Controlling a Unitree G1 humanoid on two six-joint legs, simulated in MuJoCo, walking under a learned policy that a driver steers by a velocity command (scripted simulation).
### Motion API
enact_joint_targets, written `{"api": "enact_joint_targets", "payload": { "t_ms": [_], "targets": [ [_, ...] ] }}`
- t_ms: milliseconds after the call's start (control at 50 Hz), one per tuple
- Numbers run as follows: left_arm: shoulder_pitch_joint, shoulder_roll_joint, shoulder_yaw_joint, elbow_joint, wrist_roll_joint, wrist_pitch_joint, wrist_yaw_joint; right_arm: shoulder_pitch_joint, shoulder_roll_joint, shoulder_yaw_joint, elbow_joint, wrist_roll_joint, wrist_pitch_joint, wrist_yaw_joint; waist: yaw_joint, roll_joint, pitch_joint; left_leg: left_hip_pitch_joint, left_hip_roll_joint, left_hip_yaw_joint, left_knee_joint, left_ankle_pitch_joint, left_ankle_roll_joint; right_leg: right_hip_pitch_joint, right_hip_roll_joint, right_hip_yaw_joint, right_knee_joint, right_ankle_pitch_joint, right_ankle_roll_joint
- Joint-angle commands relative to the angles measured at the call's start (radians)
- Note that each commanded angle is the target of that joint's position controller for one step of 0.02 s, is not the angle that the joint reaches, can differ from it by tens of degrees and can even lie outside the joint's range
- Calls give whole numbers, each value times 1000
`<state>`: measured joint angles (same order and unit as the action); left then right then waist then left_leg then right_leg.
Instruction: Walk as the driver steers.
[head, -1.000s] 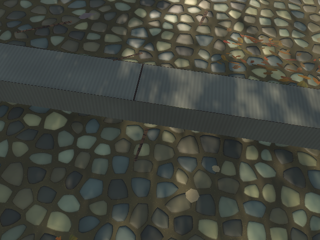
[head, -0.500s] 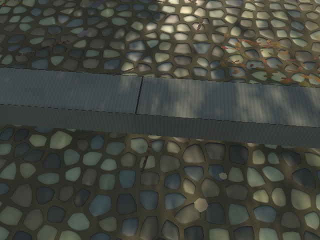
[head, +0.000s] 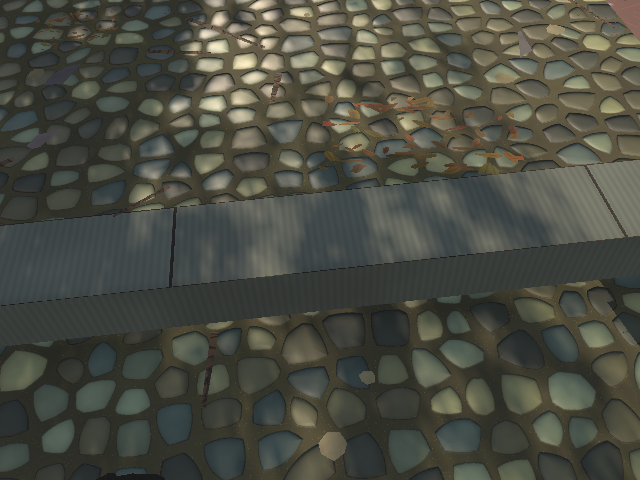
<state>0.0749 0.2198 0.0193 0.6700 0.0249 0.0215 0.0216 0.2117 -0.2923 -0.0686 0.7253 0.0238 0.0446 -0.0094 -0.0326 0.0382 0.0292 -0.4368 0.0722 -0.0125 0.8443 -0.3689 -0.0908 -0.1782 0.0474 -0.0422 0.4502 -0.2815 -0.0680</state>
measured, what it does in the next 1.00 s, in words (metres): walks ahead: left foot, then right foot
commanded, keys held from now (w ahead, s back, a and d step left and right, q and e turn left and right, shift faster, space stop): q+shift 0.12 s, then w+q+shift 0.14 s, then w+shift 0.14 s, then w+e+shift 0.52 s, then w+shift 0.08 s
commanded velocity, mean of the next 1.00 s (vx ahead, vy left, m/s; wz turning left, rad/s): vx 0.65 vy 0.00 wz -0.02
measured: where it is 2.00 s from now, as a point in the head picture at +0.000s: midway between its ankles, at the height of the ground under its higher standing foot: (296, 122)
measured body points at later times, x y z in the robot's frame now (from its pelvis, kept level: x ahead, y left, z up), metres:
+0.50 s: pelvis +0.15 +0.10 +0.00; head +0.15 +0.13 +0.45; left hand +0.23 +0.40 -0.11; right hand +0.23 -0.16 -0.11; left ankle -0.01 +0.13 -0.74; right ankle +0.33 +0.00 -0.67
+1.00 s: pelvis +0.56 +0.16 +0.00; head +0.59 +0.17 +0.45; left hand +0.53 +0.45 -0.12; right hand +0.81 -0.04 -0.06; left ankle +0.74 +0.35 -0.68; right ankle +0.46 +0.11 -0.74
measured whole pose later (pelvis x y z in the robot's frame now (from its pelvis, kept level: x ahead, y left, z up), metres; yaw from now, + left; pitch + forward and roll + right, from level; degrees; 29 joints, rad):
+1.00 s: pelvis +0.56 +0.16 +0.00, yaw -1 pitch +2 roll -1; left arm 0.45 0.30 0.07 0.88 0.00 -0.07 -0.02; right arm 0.01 -0.25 0.05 0.60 -0.05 -0.08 0.02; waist 0.08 0.01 0.03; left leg -0.70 0.11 -0.07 0.74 -0.04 -0.03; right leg -0.01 0.19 0.18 0.29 -0.28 -0.15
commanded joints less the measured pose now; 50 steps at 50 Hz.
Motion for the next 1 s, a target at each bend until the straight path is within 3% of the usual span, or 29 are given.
{"api": "enact_joint_targets", "payload": {
  "t_ms": [20, 120, 160, 200, 220, 240, 260, 280, 320, 340, 360, 400, 440, 520, 580, 620, 660, 680, 700, 720, 740, 780, 800, 820, 860, 900, 940, 960, 1000],
  "targets": [
    [38, 217, 77, -35, -7, 6, 12, -94, -113, -29, -121, 3, -17, 6, 79, -151, -12, -138, 24, 6, 40, -72, 6, 123, -371, 196, -109, 472, -201],
    [1, 218, 93, -50, -21, 14, 16, -47, -85, -28, -141, 12, -16, 32, 56, -152, -75, -53, -3, 79, -74, -61, 41, 172, -374, 97, -21, 664, -156],
    [41, 247, 106, -41, -44, 6, 8, -16, -77, -27, -145, 26, -13, 46, 48, -154, -118, 48, -23, 118, -165, -22, 89, 141, -390, 84, -54, 305, -124],
    [10, 215, 101, -37, -57, -20, -6, 147, -105, -50, -80, 32, -22, 44, -40, -94, -128, 331, -81, 137, -307, 17, 166, -62, -310, -1, 58, -137, -59],
    [-51, 138, 79, -59, -36, -37, -14, 316, -190, -85, -28, 34, -34, 30, -108, 101, -127, 544, 26, -97, -426, -122, 259, -300, -204, -121, 405, -173, 13],
    [-154, 72, 57, -156, -20, -70, -21, 362, -326, -104, -62, 10, -76, 33, -104, 290, -98, 696, 272, -775, -610, -387, 473, -747, 12, -24, 733, -353, 75],
    [-211, 143, 67, -171, -61, -116, -37, 342, -254, -88, -79, -4, -108, 38, -134, 160, -86, 702, 326, -894, -717, -565, 528, -873, -21, 159, 823, -318, 53],
    [-190, 189, 78, -158, -86, -143, -55, 272, -189, -62, -86, -11, -125, 32, -85, 120, -9, 669, 308, -791, -707, -495, 483, -906, -66, 163, 826, -216, 30],
    [-101, 203, 83, -94, -35, -162, -57, 190, -124, -33, -106, -3, -127, 16, -20, 17, 28, 550, 209, -516, -663, -200, 389, -789, -128, 132, 673, -6, 34],
    [-87, 205, 88, -78, -21, -159, -59, 183, -109, -22, -110, -9, -123, 7, -7, 25, 33, 502, 162, -427, -672, -123, 360, -718, -135, 116, 611, 64, 50],
    [-32, 145, 52, -32, 95, -97, -82, 194, -154, -30, -67, -57, -108, 14, -2, 21, 40, 381, 65, -304, -717, -1, 295, -593, -117, 25, 599, 125, 82],
    [-12, 128, 44, -27, 61, -50, -92, 238, -145, -26, -36, -42, -111, 28, -2, 58, 57, 350, 29, -229, -729, 120, 292, -563, -110, -15, 563, 161, 106],
    [-60, 148, 43, -32, 25, -38, -92, 272, -128, -19, -15, -35, -119, 37, -27, 72, 77, 394, 39, -190, -756, 157, 285, -607, -121, -32, 484, 216, 107],
    [-185, 145, 31, -63, 7, -46, -100, 305, -127, -10, 25, -46, -136, 31, -72, 68, 139, 471, 91, -104, -847, 215, 265, -624, -113, -53, 294, 296, 56],
    [-178, 139, 23, -72, 2, -54, -105, 267, -138, -5, 61, -54, -149, 14, -37, 49, 155, 526, 123, 20, -858, 497, 233, -541, -67, -57, 189, 274, -21],
    [-98, 148, 22, -54, -3, -54, -92, 249, -159, -4, 81, -66, -152, 2, 13, 73, 61, 583, 132, 89, -709, 1117, 199, -376, 17, -123, 187, 207, -75],
    [173, 202, 42, 24, -5, -54, -79, 214, -198, -12, 80, -94, -131, -15, 137, 132, -110, 634, 148, 128, -335, 1526, 175, -155, 100, -141, 225, 72, -115],
    [392, 231, 59, 91, -3, -59, -69, 171, -214, -15, 72, -91, -119, -20, 242, 105, -195, 531, 134, 148, -27, 1501, 170, 69, 111, -116, 177, 33, -138],
    [525, 321, 95, 122, 11, -55, -52, 172, -168, 1, 40, -70, -128, -11, 271, -36, -262, 204, 59, 150, 364, 1183, 149, 352, -25, 146, 135, -245, -213],
    [465, 378, 119, 128, -1, -43, -51, 139, -78, 20, 0, -50, -158, 16, 181, -356, -268, -220, -206, 70, 748, 91, 89, 503, -256, 777, -104, -448, -362],
    [377, 346, 114, 112, -12, -50, -61, 63, -113, 32, -39, -59, -178, 20, 163, -214, -235, -349, -165, -109, 798, 50, 119, 485, -275, 942, -207, -405, -373],
    [343, 250, 96, 127, -13, -59, -49, 4, -118, 48, -61, -66, -198, 24, 99, 15, -85, -290, -46, -123, 595, 129, 136, 222, -244, 738, -244, -243, -301],
    [324, 218, 82, 140, -15, -68, -40, -26, -105, 54, -81, -85, -186, 23, 59, 36, -24, -243, -17, -121, 514, 109, 120, 97, -199, 644, -254, -134, -278],
    [290, 206, 71, 138, -13, -77, -33, -19, -90, 64, -81, -106, -165, 22, 22, 33, 13, -201, -4, -109, 470, 101, 101, 5, -153, 570, -264, -42, -266],
    [285, 224, 71, 131, -18, -97, -34, -9, -71, 78, -90, -119, -130, 23, -6, -4, 41, -175, 20, -68, 366, 67, 71, -109, -105, 478, -279, 58, -274],
    [283, 245, 77, 122, -23, -107, -36, -126, -66, 90, -146, -108, -122, 32, 9, -16, 91, -132, 26, -10, 155, 137, 41, -231, -64, 425, -323, 101, -263],
    [270, 244, 80, 114, -29, -110, -34, -239, -29, 109, -188, -81, -124, 39, 49, -48, 120, -32, -3, 38, -102, 307, 30, -286, -16, 369, -339, 236, -206],
    [295, 230, 80, 128, -26, -109, -35, -234, 6, 118, -183, -70, -123, 36, 66, -92, 66, 50, -23, 59, -124, 388, 40, -262, -26, 340, -313, 378, -181],
    [341, 223, 77, 137, -25, -116, -30, -222, -25, 106, -174, -65, -127, 26, 89, -98, -4, 29, -29, 55, -125, 445, 74, -73, -85, 370, -244, 626, -154]
  ]
}}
